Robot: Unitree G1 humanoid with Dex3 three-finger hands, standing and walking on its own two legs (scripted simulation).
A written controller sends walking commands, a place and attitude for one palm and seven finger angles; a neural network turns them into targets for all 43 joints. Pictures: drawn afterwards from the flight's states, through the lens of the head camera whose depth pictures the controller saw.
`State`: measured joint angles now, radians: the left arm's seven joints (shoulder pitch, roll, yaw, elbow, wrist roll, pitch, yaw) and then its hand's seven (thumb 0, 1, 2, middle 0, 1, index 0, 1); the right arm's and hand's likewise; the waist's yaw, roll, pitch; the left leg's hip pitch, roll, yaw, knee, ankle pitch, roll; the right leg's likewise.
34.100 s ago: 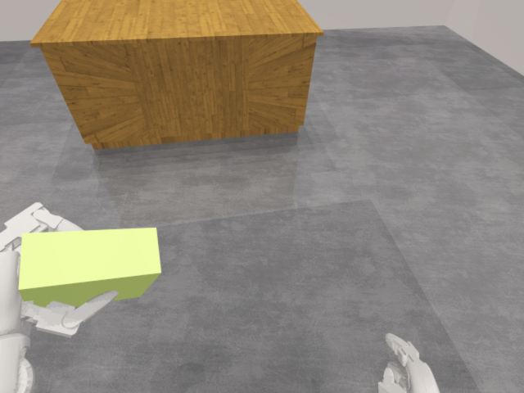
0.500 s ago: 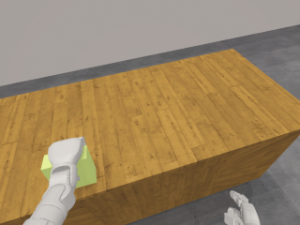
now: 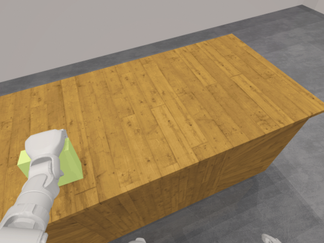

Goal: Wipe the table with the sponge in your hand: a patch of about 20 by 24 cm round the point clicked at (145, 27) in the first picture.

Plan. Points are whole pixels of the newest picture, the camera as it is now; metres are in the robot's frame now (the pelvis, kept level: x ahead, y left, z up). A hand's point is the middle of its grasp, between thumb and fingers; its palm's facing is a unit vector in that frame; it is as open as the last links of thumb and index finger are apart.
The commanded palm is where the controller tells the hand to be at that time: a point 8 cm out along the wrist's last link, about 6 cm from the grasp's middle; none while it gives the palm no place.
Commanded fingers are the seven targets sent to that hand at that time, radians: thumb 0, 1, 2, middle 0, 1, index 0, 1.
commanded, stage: wipe forward along the first lane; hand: left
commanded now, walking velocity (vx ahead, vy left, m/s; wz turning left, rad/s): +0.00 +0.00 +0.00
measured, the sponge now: (56, 170) +0.31 +0.34 -0.04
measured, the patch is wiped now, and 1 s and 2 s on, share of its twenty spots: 0.35 0.60 0.70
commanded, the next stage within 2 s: slide across to the middle lane in 0.74 s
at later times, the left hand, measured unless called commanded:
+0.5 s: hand (50, 141) +0.38 +0.36 +0.00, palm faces -0.16 +0.03 -0.99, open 9.7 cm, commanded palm +0.37 +0.35 +0.03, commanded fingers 0.00 0.10 1.30 -1.20 -1.60 -1.20 -1.60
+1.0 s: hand (49, 131) +0.41 +0.38 +0.00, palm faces -0.14 +0.06 -0.99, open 9.7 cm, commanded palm +0.41 +0.34 +0.04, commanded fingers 0.00 0.10 1.30 -1.20 -1.60 -1.20 -1.60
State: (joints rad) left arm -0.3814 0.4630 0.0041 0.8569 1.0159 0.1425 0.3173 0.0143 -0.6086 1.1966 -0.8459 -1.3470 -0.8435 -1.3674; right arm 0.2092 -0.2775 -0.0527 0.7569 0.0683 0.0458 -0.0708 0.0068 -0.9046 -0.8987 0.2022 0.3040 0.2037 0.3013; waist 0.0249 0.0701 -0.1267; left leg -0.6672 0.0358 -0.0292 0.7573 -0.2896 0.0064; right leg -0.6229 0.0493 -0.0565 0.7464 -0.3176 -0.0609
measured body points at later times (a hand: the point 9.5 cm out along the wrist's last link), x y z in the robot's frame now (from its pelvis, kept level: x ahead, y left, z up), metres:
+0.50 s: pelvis +0.01 +0.02 -0.01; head +0.07 +0.01 +0.44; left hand +0.38 +0.36 +0.06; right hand +0.10 -0.25 -0.14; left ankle +0.05 +0.14 -0.71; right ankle +0.03 -0.08 -0.71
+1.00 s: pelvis +0.01 +0.05 -0.01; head +0.08 +0.06 +0.44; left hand +0.41 +0.37 +0.06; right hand +0.09 -0.22 -0.14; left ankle +0.05 +0.14 -0.71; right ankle +0.03 -0.08 -0.71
